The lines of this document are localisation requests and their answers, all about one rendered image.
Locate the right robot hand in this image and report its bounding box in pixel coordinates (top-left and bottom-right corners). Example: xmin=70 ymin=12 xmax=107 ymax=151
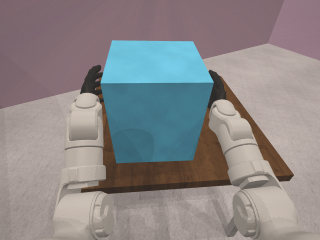
xmin=207 ymin=70 xmax=227 ymax=111

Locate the right robot upper arm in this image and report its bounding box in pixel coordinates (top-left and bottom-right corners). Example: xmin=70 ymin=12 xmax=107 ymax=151
xmin=232 ymin=186 xmax=320 ymax=240

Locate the left robot hand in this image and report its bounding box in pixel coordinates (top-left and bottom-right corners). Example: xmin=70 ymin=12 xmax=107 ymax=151
xmin=80 ymin=65 xmax=104 ymax=103

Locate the right robot forearm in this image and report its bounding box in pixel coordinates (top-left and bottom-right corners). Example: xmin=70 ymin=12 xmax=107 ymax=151
xmin=208 ymin=99 xmax=298 ymax=224

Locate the carton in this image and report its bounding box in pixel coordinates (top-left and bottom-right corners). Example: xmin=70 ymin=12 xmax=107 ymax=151
xmin=100 ymin=40 xmax=214 ymax=164

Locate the left robot forearm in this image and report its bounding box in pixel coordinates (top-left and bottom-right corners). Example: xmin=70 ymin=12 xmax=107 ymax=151
xmin=52 ymin=93 xmax=106 ymax=233

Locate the left robot upper arm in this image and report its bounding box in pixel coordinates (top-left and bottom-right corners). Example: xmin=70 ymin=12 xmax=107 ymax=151
xmin=39 ymin=191 xmax=115 ymax=240

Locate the table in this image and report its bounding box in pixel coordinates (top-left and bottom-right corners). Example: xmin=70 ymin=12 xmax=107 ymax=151
xmin=81 ymin=76 xmax=294 ymax=237

